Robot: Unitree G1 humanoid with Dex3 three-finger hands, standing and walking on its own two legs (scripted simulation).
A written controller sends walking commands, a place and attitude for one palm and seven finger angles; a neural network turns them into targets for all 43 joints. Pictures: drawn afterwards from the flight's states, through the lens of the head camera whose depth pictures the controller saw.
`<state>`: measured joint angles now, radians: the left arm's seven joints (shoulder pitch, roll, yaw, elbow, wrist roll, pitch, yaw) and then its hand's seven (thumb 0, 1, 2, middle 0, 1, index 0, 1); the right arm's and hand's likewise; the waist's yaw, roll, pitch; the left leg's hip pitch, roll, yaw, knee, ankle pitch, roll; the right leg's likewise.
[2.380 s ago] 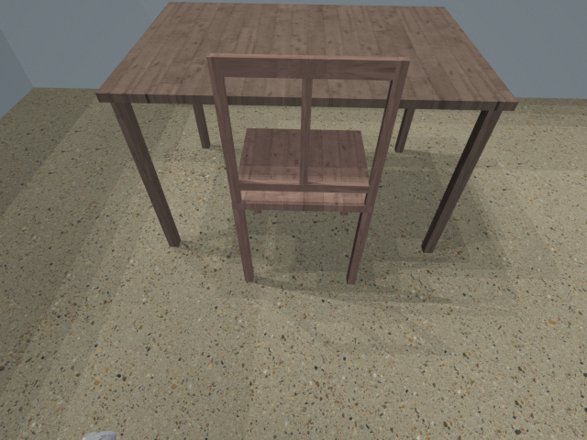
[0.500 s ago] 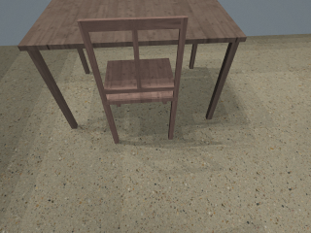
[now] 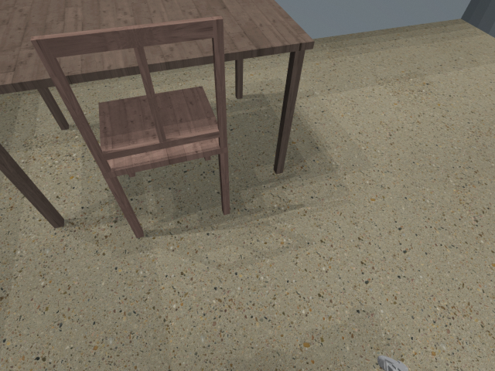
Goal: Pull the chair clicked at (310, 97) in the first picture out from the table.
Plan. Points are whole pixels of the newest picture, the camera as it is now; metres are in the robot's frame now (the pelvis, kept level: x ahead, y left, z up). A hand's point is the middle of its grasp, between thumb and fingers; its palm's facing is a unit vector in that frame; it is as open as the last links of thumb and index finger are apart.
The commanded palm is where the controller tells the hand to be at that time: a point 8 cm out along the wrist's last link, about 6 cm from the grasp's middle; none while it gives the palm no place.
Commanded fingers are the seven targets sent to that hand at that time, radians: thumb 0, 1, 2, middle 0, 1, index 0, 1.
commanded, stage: walk to a spot facing it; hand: left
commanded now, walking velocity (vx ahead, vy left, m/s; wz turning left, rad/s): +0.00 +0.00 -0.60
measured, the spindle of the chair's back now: (152, 100) +0.79 +0.38 -0.07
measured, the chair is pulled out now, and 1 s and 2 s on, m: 0.00 0.00 0.00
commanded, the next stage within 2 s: turn to face it in 1.00 s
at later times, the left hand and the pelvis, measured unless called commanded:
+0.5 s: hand (177, 360) +0.16 +0.15 -0.15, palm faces -0.28 -0.93 -0.25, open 7.3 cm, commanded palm none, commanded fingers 0.00 0.90 0.90 -0.20 -0.30 -0.20 -0.30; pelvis +0.00 -0.02 -0.01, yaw -17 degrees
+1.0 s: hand (224, 288) +0.30 +0.08 -0.16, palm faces -0.56 -0.81 -0.16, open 7.4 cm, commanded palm none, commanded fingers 0.00 0.90 0.90 -0.20 -0.30 -0.20 -0.30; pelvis +0.13 -0.04 +0.01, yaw -37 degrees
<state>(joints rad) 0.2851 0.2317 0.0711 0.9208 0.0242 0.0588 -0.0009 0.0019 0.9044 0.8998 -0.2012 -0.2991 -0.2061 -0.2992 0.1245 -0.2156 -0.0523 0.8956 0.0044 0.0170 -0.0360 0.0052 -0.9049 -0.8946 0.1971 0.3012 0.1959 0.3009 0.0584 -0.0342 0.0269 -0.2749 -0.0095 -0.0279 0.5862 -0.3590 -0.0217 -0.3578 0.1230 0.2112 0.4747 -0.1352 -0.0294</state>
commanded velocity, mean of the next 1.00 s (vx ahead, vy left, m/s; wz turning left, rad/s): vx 0.18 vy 0.00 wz -0.58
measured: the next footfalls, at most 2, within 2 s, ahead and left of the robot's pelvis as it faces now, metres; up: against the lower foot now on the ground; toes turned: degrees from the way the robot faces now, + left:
left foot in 0.02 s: +0.02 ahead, +0.14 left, +0.00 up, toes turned -3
right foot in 0.38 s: +0.02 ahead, -0.14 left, +0.00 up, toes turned -19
